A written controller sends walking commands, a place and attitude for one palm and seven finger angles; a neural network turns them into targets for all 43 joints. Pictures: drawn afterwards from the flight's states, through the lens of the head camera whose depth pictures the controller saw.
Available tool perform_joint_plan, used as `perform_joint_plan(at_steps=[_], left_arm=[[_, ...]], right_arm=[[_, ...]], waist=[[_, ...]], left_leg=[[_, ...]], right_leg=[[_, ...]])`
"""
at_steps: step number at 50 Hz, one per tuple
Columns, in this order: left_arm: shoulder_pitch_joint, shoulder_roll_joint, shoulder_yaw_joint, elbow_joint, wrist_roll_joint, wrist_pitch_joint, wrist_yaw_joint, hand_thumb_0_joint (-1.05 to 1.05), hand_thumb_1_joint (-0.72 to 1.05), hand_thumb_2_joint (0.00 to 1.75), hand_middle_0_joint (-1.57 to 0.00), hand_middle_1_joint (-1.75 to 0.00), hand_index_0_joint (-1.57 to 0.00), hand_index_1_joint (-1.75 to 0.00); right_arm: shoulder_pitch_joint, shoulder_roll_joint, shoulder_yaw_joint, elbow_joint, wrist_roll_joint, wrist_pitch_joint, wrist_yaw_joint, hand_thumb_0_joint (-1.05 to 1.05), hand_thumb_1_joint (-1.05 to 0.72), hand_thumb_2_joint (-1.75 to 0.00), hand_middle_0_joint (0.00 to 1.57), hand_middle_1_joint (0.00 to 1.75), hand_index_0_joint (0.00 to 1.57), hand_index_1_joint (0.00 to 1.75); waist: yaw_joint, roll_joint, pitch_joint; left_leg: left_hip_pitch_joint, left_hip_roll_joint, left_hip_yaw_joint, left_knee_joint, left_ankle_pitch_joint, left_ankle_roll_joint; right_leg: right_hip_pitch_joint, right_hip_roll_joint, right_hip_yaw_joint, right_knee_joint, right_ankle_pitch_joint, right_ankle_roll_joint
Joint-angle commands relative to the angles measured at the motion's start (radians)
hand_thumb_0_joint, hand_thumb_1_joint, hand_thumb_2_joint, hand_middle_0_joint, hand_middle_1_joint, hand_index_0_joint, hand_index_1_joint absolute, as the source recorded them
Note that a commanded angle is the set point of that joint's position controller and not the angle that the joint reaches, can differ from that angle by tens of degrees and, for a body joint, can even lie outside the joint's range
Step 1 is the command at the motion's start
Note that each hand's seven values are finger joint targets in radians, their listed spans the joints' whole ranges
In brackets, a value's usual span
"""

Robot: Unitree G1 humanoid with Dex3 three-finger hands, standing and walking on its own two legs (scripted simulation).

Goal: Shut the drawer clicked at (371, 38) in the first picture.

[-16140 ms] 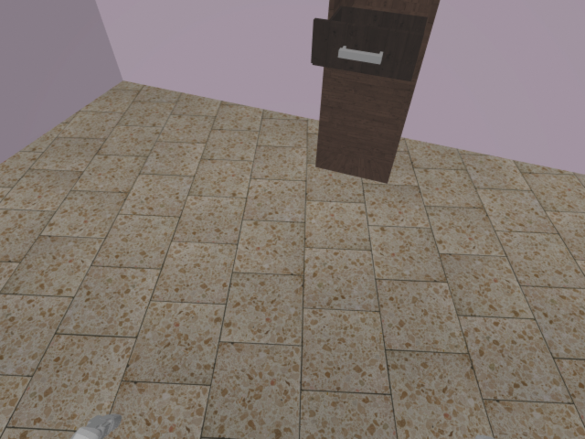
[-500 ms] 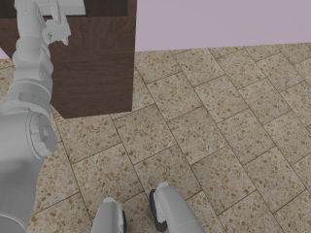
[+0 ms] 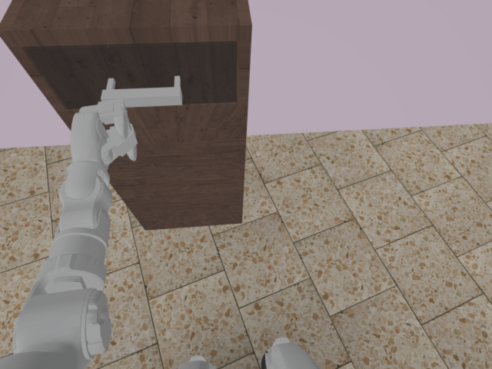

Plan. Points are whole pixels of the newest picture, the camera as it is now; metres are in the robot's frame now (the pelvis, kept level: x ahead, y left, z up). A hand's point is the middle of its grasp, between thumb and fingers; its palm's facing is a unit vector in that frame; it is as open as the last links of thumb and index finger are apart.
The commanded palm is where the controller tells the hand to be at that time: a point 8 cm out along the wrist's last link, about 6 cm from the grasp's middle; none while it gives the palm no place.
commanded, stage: draw the hand back to the body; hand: left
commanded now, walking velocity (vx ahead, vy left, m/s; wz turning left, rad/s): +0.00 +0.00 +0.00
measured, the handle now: (143, 89) +0.60 +0.16 +0.05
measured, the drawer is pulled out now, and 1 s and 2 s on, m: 0.00 0.00 0.00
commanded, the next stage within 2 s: step back with the hand held close in 1.16 s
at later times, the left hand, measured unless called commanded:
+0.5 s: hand (53, 226) +0.29 +0.20 +0.15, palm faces +0.20 -0.96 -0.22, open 3.3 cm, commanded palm +0.25 +0.24 +0.16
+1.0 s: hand out of the picture +0.16 +0.25 +0.22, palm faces +0.43 -0.81 -0.40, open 3.3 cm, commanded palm +0.11 +0.28 +0.23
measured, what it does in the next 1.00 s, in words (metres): rises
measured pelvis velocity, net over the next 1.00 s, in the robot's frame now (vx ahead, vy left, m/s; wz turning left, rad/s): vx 0.00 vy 0.00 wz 0.05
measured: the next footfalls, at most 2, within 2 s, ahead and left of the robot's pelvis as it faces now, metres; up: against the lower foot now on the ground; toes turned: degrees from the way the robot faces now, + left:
none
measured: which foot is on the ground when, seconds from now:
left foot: down 0.00-1.00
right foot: down 0.00-1.00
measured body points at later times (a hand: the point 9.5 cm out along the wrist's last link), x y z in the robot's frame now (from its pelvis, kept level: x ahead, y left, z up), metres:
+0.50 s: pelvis -0.01 -0.01 +0.04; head +0.00 -0.02 +0.49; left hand +0.28 +0.25 +0.16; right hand +0.19 -0.22 -0.04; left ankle -0.05 +0.09 -0.69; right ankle +0.01 -0.12 -0.69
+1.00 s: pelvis +0.00 +0.00 +0.05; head -0.03 -0.03 +0.50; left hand +0.14 +0.29 +0.24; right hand +0.20 -0.21 -0.03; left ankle -0.05 +0.09 -0.69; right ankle +0.01 -0.12 -0.69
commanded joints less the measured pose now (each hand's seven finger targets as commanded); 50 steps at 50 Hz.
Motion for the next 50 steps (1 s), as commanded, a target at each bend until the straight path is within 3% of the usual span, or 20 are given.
perform_joint_plan(at_steps=[1, 2, 3, 7, 9, 10, 14, 15, 17, 18, 19, 23, 27, 31, 33, 39, 43, 49, 50], left_arm=[[-0.262, 0.124, -0.031, -0.376, -0.065, -0.016, -0.025, 0.00, 0.90, 0.90, -1.40, -1.60, -1.40, -1.60], [-0.230, 0.131, -0.023, -0.405, -0.070, -0.013, -0.023, 0.00, 0.90, 0.90, -1.40, -1.60, -1.40, -1.60], [-0.222, 0.097, -0.059, -0.456, -0.075, -0.012, -0.028, 0.00, 0.90, 0.90, -1.40, -1.60, -1.40, -1.60], [-0.089, 0.080, -0.082, -0.512, -0.076, 0.009, -0.042, 0.00, 0.90, 0.90, -1.40, -1.60, -1.40, -1.60], [-0.039, 0.083, -0.094, -0.561, -0.078, 0.026, -0.059, 0.00, 0.90, 0.90, -1.40, -1.60, -1.40, -1.60], [-0.009, 0.070, -0.104, -0.565, -0.084, 0.040, -0.068, 0.00, 0.90, 0.90, -1.40, -1.60, -1.40, -1.60], [0.075, 0.108, -0.058, -0.640, -0.123, 0.092, -0.091, 0.00, 0.90, 0.90, -1.40, -1.60, -1.40, -1.60], [0.110, 0.170, -0.110, -0.761, -0.023, 0.097, 0.002, 0.00, 0.90, 0.90, -1.40, -1.60, -1.40, -1.60], [0.212, 0.117, -0.121, -0.794, -0.014, 0.135, 0.077, 0.00, 0.90, 0.90, -1.40, -1.60, -1.40, -1.60], [0.240, 0.107, -0.143, -0.832, -0.009, 0.149, 0.091, 0.00, 0.90, 0.90, -1.40, -1.60, -1.40, -1.60], [0.274, 0.139, -0.110, -0.861, 0.000, 0.160, 0.111, 0.00, 0.90, 0.90, -1.40, -1.60, -1.40, -1.60], [0.379, 0.144, -0.096, -0.950, 0.019, 0.193, 0.151, 0.00, 0.90, 0.90, -1.40, -1.60, -1.40, -1.60], [0.455, 0.117, -0.115, -1.077, 0.030, 0.206, 0.169, 0.00, 0.90, 0.90, -1.40, -1.60, -1.40, -1.60], [0.566, 0.122, -0.099, -1.177, 0.034, 0.208, 0.182, 0.00, 0.90, 0.90, -1.40, -1.60, -1.40, -1.60], [0.645, 0.133, -0.077, -1.203, 0.033, 0.208, 0.185, 0.00, 0.90, 0.90, -1.40, -1.60, -1.40, -1.60], [0.839, 0.157, -0.001, -1.348, 0.036, 0.200, 0.191, 0.00, 0.90, 0.90, -1.40, -1.60, -1.40, -1.60], [1.002, 0.179, 0.064, -1.421, 0.034, 0.195, 0.196, 0.00, 0.90, 0.90, -1.40, -1.60, -1.40, -1.60], [1.121, 0.199, 0.123, -1.522, 0.036, 0.184, 0.205, 0.00, 0.90, 0.90, -1.40, -1.60, -1.40, -1.60], [1.115, 0.177, 0.099, -1.506, 0.042, 0.183, 0.205, 0.00, 0.90, 0.90, -1.40, -1.60, -1.40, -1.60]], right_arm=[[0.071, -0.147, -0.065, -0.087, 0.028, -0.037, -0.021, 0.00, -0.90, -0.90, 0.20, 0.30, 0.20, 0.30], [0.062, -0.146, -0.066, -0.085, 0.029, -0.044, -0.025, 0.00, -0.90, -0.90, 0.20, 0.30, 0.20, 0.30], [0.044, -0.142, -0.063, -0.091, 0.032, -0.054, -0.031, 0.00, -0.90, -0.90, 0.20, 0.30, 0.20, 0.30], [-0.013, -0.130, -0.057, -0.086, 0.038, -0.082, -0.042, 0.00, -0.90, -0.90, 0.20, 0.30, 0.20, 0.30], [-0.053, -0.125, -0.050, -0.100, 0.045, -0.094, -0.049, 0.00, -0.90, -0.90, 0.20, 0.30, 0.20, 0.30], [-0.073, -0.124, -0.046, -0.106, 0.047, -0.101, -0.051, 0.00, -0.90, -0.90, 0.20, 0.30, 0.20, 0.30], [-0.161, -0.122, -0.033, -0.143, 0.057, -0.125, -0.069, 0.00, -0.90, -0.90, 0.20, 0.30, 0.20, 0.30], [-0.254, -0.103, -0.041, -0.153, 0.055, -0.106, -0.085, 0.00, -0.90, -0.90, 0.20, 0.30, 0.20, 0.30], [-0.286, -0.090, -0.032, -0.161, 0.053, -0.105, -0.104, 0.00, -0.90, -0.90, 0.20, 0.30, 0.20, 0.30], [-0.301, -0.095, -0.028, -0.158, 0.052, -0.103, -0.109, 0.00, -0.90, -0.90, 0.20, 0.30, 0.20, 0.30], [-0.307, -0.091, -0.024, -0.150, 0.051, -0.102, -0.116, 0.00, -0.90, -0.90, 0.20, 0.30, 0.20, 0.30], [-0.340, -0.079, -0.011, -0.133, 0.043, -0.104, -0.134, 0.00, -0.90, -0.90, 0.20, 0.30, 0.20, 0.30], [-0.365, -0.068, 0.001, -0.124, 0.034, -0.126, -0.142, 0.00, -0.90, -0.90, 0.20, 0.30, 0.20, 0.30], [-0.378, -0.067, 0.005, -0.116, 0.021, -0.152, -0.142, 0.00, -0.90, -0.90, 0.20, 0.30, 0.20, 0.30], [-0.383, -0.070, 0.005, -0.107, 0.015, -0.161, -0.140, 0.00, -0.90, -0.90, 0.20, 0.30, 0.20, 0.30], [-0.386, -0.061, 0.001, -0.100, 0.003, -0.182, -0.131, 0.00, -0.90, -0.90, 0.20, 0.30, 0.20, 0.30], [-0.381, -0.065, -0.010, -0.100, -0.003, -0.196, -0.126, 0.00, -0.90, -0.90, 0.20, 0.30, 0.20, 0.30], [-0.372, -0.063, -0.016, -0.101, 0.002, -0.221, -0.131, 0.00, -0.90, -0.90, 0.20, 0.30, 0.20, 0.30], [-0.367, -0.063, -0.016, -0.090, 0.000, -0.225, -0.131, 0.00, -0.90, -0.90, 0.20, 0.30, 0.20, 0.30]], waist=[[0.015, -0.006, -0.439], [0.024, -0.032, -0.429], [0.021, 0.023, -0.414], [0.042, 0.011, -0.335], [0.055, 0.057, -0.314], [0.061, 0.046, -0.291], [0.091, -0.041, -0.251], [0.127, -0.052, -0.224], [0.120, -0.089, -0.143], [0.127, -0.066, -0.135], [0.135, -0.067, -0.133], [0.144, -0.053, -0.091], [0.147, 0.014, -0.046], [0.157, 0.014, -0.019], [0.165, -0.022, 0.008], [0.184, 0.012, 0.030], [0.198, -0.009, 0.035], [0.201, 0.018, 0.081], [0.194, 0.009, 0.100]], left_leg=[[0.260, 0.002, -0.008, -0.126, 0.609, 0.001], [0.269, 0.003, -0.010, -0.138, 0.596, 0.001], [0.315, 0.003, -0.007, -0.144, 0.631, 0.000], [0.345, 0.001, -0.013, -0.180, 0.607, -0.005], [0.377, 0.000, -0.019, -0.197, 0.608, -0.012], [0.378, 0.000, -0.022, -0.210, 0.580, -0.013], [0.348, -0.014, -0.017, -0.260, 0.440, -0.004], [0.375, -0.015, -0.009, -0.317, 0.402, -0.002], [0.381, -0.008, -0.014, -0.355, 0.332, 0.001], [0.400, -0.007, -0.019, -0.374, 0.335, 0.002], [0.425, -0.002, -0.021, -0.387, 0.353, 0.003], [0.490, -0.002, -0.019, -0.437, 0.361, 0.004], [0.571, -0.002, -0.023, -0.486, 0.380, 0.001], [0.611, 0.001, -0.033, -0.525, 0.392, -0.002], [0.609, 0.004, -0.039, -0.543, 0.399, -0.003], [0.634, 0.007, -0.040, -0.563, 0.456, -0.011], [0.628, 0.012, -0.038, -0.557, 0.499, -0.013], [0.626, 0.018, -0.035, -0.554, 0.456, -0.014], [0.625, 0.016, -0.037, -0.554, 0.451, -0.014]], right_leg=[[0.489, -0.008, -0.020, -0.086, 0.584, -0.011], [0.499, -0.008, -0.024, -0.095, 0.568, -0.010], [0.484, -0.010, -0.023, -0.103, 0.576, -0.012], [0.498, -0.019, -0.032, -0.131, 0.541, -0.011], [0.501, -0.026, -0.034, -0.138, 0.520, -0.016], [0.502, -0.027, -0.039, -0.147, 0.494, -0.017], [0.587, -0.036, -0.033, -0.182, 0.443, -0.018], [0.629, -0.060, 0.009, -0.236, 0.355, -0.019], [0.626, -0.065, 0.007, -0.284, 0.282, -0.014], [0.644, -0.066, 0.007, -0.299, 0.278, -0.019], [0.667, -0.067, 0.008, -0.308, 0.293, -0.020], [0.711, -0.066, 0.007, -0.366, 0.290, -0.020], [0.726, -0.064, -0.003, -0.409, 0.290, -0.022], [0.756, -0.061, -0.011, -0.446, 0.286, -0.023], [0.773, -0.058, -0.016, -0.462, 0.280, -0.024], [0.810, -0.062, -0.015, -0.477, 0.318, -0.025], [0.832, -0.060, -0.013, -0.479, 0.357, -0.023], [0.797, -0.061, 0.000, -0.494, 0.311, -0.022], [0.782, -0.061, -0.002, -0.491, 0.303, -0.023]])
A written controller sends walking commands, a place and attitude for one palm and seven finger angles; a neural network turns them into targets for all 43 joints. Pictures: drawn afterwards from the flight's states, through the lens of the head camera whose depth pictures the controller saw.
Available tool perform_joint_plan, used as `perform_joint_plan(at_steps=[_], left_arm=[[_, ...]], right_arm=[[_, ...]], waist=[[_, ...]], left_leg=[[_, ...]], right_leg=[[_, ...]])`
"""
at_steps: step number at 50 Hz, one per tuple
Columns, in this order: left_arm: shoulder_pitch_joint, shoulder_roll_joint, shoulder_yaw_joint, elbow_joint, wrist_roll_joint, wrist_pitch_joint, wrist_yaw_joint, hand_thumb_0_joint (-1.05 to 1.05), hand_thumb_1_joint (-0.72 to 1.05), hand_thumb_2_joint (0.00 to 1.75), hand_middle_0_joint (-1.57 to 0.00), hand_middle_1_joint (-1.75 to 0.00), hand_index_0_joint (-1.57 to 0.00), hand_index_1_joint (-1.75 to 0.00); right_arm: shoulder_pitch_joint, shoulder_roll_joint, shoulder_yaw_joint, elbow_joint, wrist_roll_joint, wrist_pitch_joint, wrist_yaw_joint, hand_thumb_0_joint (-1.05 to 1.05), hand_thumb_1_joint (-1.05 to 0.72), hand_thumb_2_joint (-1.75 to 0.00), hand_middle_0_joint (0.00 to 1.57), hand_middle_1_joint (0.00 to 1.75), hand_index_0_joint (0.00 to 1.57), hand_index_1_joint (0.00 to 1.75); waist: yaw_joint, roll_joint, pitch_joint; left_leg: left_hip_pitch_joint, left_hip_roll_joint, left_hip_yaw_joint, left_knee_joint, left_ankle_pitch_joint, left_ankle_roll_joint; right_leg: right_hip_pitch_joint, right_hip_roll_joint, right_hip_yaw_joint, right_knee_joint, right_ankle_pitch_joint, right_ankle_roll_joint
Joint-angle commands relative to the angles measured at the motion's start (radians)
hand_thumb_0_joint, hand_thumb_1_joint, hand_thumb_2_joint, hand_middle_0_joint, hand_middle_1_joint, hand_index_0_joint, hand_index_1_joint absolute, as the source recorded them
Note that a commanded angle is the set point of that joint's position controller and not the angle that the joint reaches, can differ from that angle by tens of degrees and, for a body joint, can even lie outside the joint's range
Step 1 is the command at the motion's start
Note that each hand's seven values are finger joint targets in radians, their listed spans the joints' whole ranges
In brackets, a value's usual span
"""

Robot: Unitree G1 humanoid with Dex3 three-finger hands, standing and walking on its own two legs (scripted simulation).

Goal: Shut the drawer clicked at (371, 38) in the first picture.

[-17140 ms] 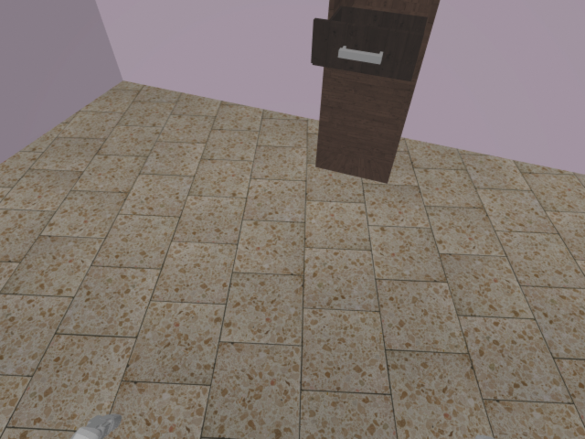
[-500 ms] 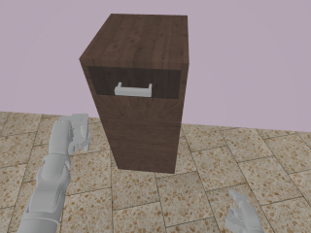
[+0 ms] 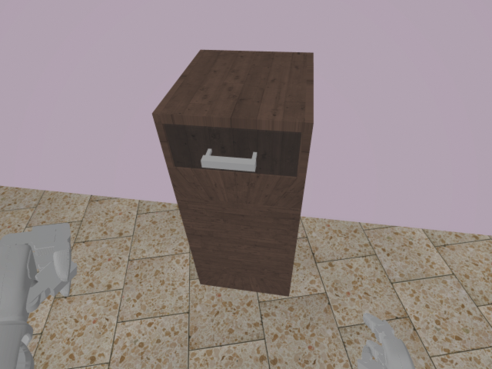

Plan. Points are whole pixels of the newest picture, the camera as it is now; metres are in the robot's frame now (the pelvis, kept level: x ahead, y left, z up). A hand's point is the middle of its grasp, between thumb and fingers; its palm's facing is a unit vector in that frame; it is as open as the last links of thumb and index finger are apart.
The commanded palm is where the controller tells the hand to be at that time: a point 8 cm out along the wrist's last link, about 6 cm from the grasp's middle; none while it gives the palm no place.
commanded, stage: draw the hand back to the body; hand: left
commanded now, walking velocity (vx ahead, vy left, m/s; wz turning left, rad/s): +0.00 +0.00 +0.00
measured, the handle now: (230, 158) +0.61 +0.13 +0.00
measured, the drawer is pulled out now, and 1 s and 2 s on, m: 0.00 0.00 0.00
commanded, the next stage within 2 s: step back with the hand held close in 0.16 s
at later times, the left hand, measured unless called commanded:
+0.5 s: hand (75, 265) +0.19 +0.24 +0.16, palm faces +0.34 -0.82 -0.47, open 3.3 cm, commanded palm +0.12 +0.29 +0.17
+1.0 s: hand (30, 333) +0.10 +0.25 +0.15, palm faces +0.37 -0.80 -0.46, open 3.3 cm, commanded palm +0.04 +0.29 +0.17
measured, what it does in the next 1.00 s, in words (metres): shifts its weight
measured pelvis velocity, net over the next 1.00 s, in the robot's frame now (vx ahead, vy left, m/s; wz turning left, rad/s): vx -0.09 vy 0.02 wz -0.01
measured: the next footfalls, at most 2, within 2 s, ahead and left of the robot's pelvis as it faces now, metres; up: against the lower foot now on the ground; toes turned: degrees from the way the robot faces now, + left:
right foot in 1.74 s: -0.27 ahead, -0.07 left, +0.00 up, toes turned -5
left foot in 1.86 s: -0.12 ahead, +0.08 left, +0.00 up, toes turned -3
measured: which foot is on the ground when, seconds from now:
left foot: down 0.00-1.00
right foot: down 0.00-1.00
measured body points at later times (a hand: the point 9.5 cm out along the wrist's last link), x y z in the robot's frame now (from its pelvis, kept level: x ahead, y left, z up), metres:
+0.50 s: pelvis -0.02 +0.01 +0.00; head -0.01 -0.01 +0.45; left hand +0.16 +0.28 +0.18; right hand +0.16 -0.23 -0.09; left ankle -0.04 +0.10 -0.74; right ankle +0.01 -0.11 -0.74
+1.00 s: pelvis -0.09 +0.02 -0.02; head -0.08 +0.01 +0.43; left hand +0.08 +0.29 +0.18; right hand +0.08 -0.23 -0.09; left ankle -0.04 +0.10 -0.74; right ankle +0.01 -0.11 -0.74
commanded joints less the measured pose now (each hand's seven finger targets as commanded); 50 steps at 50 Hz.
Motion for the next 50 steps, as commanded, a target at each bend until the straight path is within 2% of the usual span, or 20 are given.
perform_joint_plan(at_steps=[1, 3, 8, 11, 14, 15, 16, 17, 21, 23, 26, 28, 31, 33, 36, 41, 44, 46, 48, 50], left_arm=[[-0.070, 0.133, 0.096, -0.214, 0.008, -0.062, 0.017, 0.00, 0.90, 0.90, -1.40, -1.60, -1.40, -1.60], [-0.093, 0.109, 0.070, -0.175, 0.013, -0.057, 0.017, 0.00, 0.90, 0.90, -1.40, -1.60, -1.40, -1.60], [-0.131, 0.153, 0.102, -0.196, 0.020, -0.066, 0.035, 0.00, 0.90, 0.90, -1.40, -1.60, -1.40, -1.60], [-0.112, 0.158, 0.113, -0.238, 0.020, -0.077, 0.041, 0.00, 0.90, 0.90, -1.40, -1.60, -1.40, -1.60], [-0.096, 0.159, 0.117, -0.244, 0.019, -0.076, 0.041, 0.00, 0.90, 0.90, -1.40, -1.60, -1.40, -1.60], [-0.205, 0.284, 0.262, -0.288, 0.020, -0.131, 0.048, 0.00, 0.90, 0.90, -1.40, -1.60, -1.40, -1.60], [-0.081, 0.202, 0.214, -0.172, 0.022, -0.137, 0.040, 0.00, 0.90, 0.90, -1.40, -1.60, -1.40, -1.60], [-0.026, 0.162, 0.176, -0.144, 0.025, -0.135, 0.035, 0.00, 0.90, 0.90, -1.40, -1.60, -1.40, -1.60], [0.042, 0.135, 0.147, -0.159, 0.029, -0.158, 0.028, 0.00, 0.90, 0.90, -1.40, -1.60, -1.40, -1.60], [0.072, 0.150, 0.161, -0.176, 0.027, -0.163, 0.031, 0.00, 0.90, 0.90, -1.40, -1.60, -1.40, -1.60], [0.119, 0.189, 0.205, -0.222, 0.026, -0.169, 0.040, 0.00, 0.90, 0.90, -1.40, -1.60, -1.40, -1.60], [0.118, 0.223, 0.236, -0.258, 0.025, -0.173, 0.045, 0.00, 0.90, 0.90, -1.40, -1.60, -1.40, -1.60], [0.129, 0.217, 0.229, -0.292, 0.029, -0.178, 0.047, 0.00, 0.90, 0.90, -1.40, -1.60, -1.40, -1.60], [0.121, 0.215, 0.229, -0.293, 0.033, -0.180, 0.047, 0.00, 0.90, 0.90, -1.40, -1.60, -1.40, -1.60], [0.106, 0.187, 0.213, -0.253, 0.047, -0.183, 0.051, 0.00, 0.90, 0.90, -1.40, -1.60, -1.40, -1.60], [0.050, 0.169, 0.196, -0.217, 0.069, -0.196, 0.055, 0.00, 0.90, 0.90, -1.40, -1.60, -1.40, -1.60], [0.025, 0.181, 0.200, -0.236, 0.074, -0.208, 0.062, 0.00, 0.90, 0.90, -1.40, -1.60, -1.40, -1.60], [0.021, 0.186, 0.197, -0.269, 0.074, -0.221, 0.067, 0.00, 0.90, 0.90, -1.40, -1.60, -1.40, -1.60], [0.016, 0.206, 0.213, -0.309, 0.071, -0.232, 0.074, 0.00, 0.90, 0.90, -1.40, -1.60, -1.40, -1.60], [0.042, 0.194, 0.214, -0.314, 0.077, -0.242, 0.080, 0.00, 0.90, 0.90, -1.40, -1.60, -1.40, -1.60]], right_arm=[[-0.134, -0.102, -0.045, -0.155, -0.003, -0.071, -0.008, 0.00, -0.90, -0.90, 0.20, 0.30, 0.20, 0.30], [-0.131, -0.107, -0.050, -0.145, -0.004, -0.076, -0.013, 0.00, -0.90, -0.90, 0.20, 0.30, 0.20, 0.30], [-0.132, -0.109, -0.049, -0.140, -0.007, -0.093, -0.025, 0.00, -0.90, -0.90, 0.20, 0.30, 0.20, 0.30], [-0.132, -0.102, -0.048, -0.144, -0.009, -0.105, -0.025, 0.00, -0.90, -0.90, 0.20, 0.30, 0.20, 0.30], [-0.133, -0.099, -0.042, -0.141, -0.010, -0.114, -0.023, 0.00, -0.90, -0.90, 0.20, 0.30, 0.20, 0.30], [-0.119, -0.133, -0.053, -0.173, -0.005, -0.087, -0.017, 0.00, -0.90, -0.90, 0.20, 0.30, 0.20, 0.30], [-0.108, -0.118, -0.062, -0.148, -0.009, -0.068, -0.014, 0.00, -0.90, -0.90, 0.20, 0.30, 0.20, 0.30], [-0.112, -0.118, -0.068, -0.150, -0.008, -0.054, -0.007, 0.00, -0.90, -0.90, 0.20, 0.30, 0.20, 0.30], [-0.107, -0.131, -0.083, -0.164, -0.006, -0.018, 0.003, 0.00, -0.90, -0.90, 0.20, 0.30, 0.20, 0.30], [-0.121, -0.132, -0.090, -0.182, -0.002, -0.007, 0.001, 0.00, -0.90, -0.90, 0.20, 0.30, 0.20, 0.30], [-0.121, -0.124, -0.101, -0.207, 0.007, 0.011, -0.001, 0.00, -0.90, -0.90, 0.20, 0.30, 0.20, 0.30], [-0.128, -0.124, -0.104, -0.220, 0.007, 0.017, -0.007, 0.00, -0.90, -0.90, 0.20, 0.30, 0.20, 0.30], [-0.117, -0.124, -0.106, -0.236, 0.011, 0.017, -0.011, 0.00, -0.90, -0.90, 0.20, 0.30, 0.20, 0.30], [-0.118, -0.131, -0.108, -0.237, 0.006, 0.014, -0.017, 0.00, -0.90, -0.90, 0.20, 0.30, 0.20, 0.30], [-0.110, -0.136, -0.110, -0.234, 0.004, 0.007, -0.019, 0.00, -0.90, -0.90, 0.20, 0.30, 0.20, 0.30], [-0.090, -0.145, -0.113, -0.231, 0.009, -0.007, -0.019, 0.00, -0.90, -0.90, 0.20, 0.30, 0.20, 0.30], [-0.081, -0.137, -0.115, -0.230, 0.007, -0.016, -0.017, 0.00, -0.90, -0.90, 0.20, 0.30, 0.20, 0.30], [-0.070, -0.137, -0.114, -0.229, 0.003, -0.022, -0.012, 0.00, -0.90, -0.90, 0.20, 0.30, 0.20, 0.30], [-0.073, -0.138, -0.111, -0.227, -0.003, -0.030, -0.013, 0.00, -0.90, -0.90, 0.20, 0.30, 0.20, 0.30], [-0.077, -0.140, -0.106, -0.230, 0.000, -0.040, -0.017, 0.00, -0.90, -0.90, 0.20, 0.30, 0.20, 0.30]], waist=[[-0.016, -0.032, -0.012], [-0.026, -0.056, 0.047], [-0.012, -0.022, -0.004], [-0.002, -0.006, -0.069], [0.000, 0.027, -0.061], [-0.060, -0.004, 0.041], [-0.064, -0.074, 0.037], [-0.068, -0.098, 0.030], [-0.075, -0.064, -0.082], [-0.069, -0.040, -0.129], [-0.062, -0.069, -0.213], [-0.057, -0.055, -0.235], [-0.061, -0.019, -0.224], [-0.061, 0.013, -0.190], [-0.067, 0.027, -0.105], [-0.082, -0.059, -0.020], [-0.087, -0.137, -0.019], [-0.094, -0.140, -0.035], [-0.096, -0.093, -0.057], [-0.094, -0.007, -0.071]], left_leg=[[-0.100, 0.042, -0.008, -0.070, 0.235, -0.004], [-0.105, 0.042, -0.009, -0.070, 0.186, 0.005], [-0.092, 0.035, -0.015, -0.075, 0.138, 0.008], [-0.083, 0.034, -0.013, -0.072, 0.193, 0.003], [-0.087, 0.035, -0.013, -0.074, 0.231, -0.006], [-0.178, 0.043, -0.036, -0.053, 0.131, 0.022], [-0.168, 0.037, -0.047, -0.027, 0.118, 0.023], [-0.144, 0.038, -0.041, -0.009, 0.144, 0.024], [-0.148, 0.059, -0.044, -0.022, 0.278, 0.014], [-0.151, 0.070, -0.052, -0.039, 0.357, 0.014], [-0.170, 0.085, -0.053, -0.025, 0.444, 0.012], [-0.200, 0.083, -0.054, -0.021, 0.455, 0.012], [-0.249, 0.095, -0.066, -0.028, 0.447, 0.012], [-0.294, 0.106, -0.083, -0.058, 0.381, 0.026], [-0.461, 0.136, -0.106, -0.119, 0.146, 0.061], [-0.638, 0.116, -0.119, -0.116, -0.255, 0.089], [-0.570, 0.076, -0.100, -0.023, -0.287, 0.079], [-0.506, 0.065, -0.100, 0.019, -0.272, 0.071], [-0.474, 0.075, -0.118, -0.014, -0.254, 0.070], [-0.548, 0.122, -0.162, -0.100, -0.302, 0.089]], right_leg=[[0.035, -0.033, 0.011, -0.051, 0.124, -0.016], [-0.009, -0.033, 0.015, -0.075, 0.065, -0.016], [0.014, -0.038, 0.019, -0.070, 0.013, -0.018], [0.066, -0.041, 0.020, -0.050, 0.077, -0.020], [0.076, -0.040, 0.022, -0.044, 0.121, -0.021], [-0.037, -0.084, 0.168, -0.102, 0.132, -0.029], [-0.063, -0.113, 0.179, -0.126, 0.104, -0.037], [-0.087, -0.123, 0.189, -0.140, 0.117, -0.038], [-0.023, -0.123, 0.130, -0.055, 0.288, -0.030], [0.003, -0.110, 0.095, -0.007, 0.341, -0.017], [0.054, -0.101, 0.074, 0.056, 0.428, -0.002], [0.074, -0.101, 0.074, 0.081, 0.462, 0.000], [0.074, -0.087, 0.071, 0.126, 0.453, 0.010], [0.057, -0.071, 0.066, 0.142, 0.381, 0.019], [0.089, -0.052, 0.070, 0.189, 0.256, 0.028], [0.077, -0.071, 0.134, 0.150, 0.104, 0.018], [-0.042, -0.110, 0.195, 0.028, -0.072, -0.001], [-0.120, -0.129, 0.209, -0.019, -0.158, -0.014], [-0.140, -0.115, 0.180, 0.003, -0.158, -0.010], [-0.058, -0.066, 0.124, 0.110, -0.088, 0.013]])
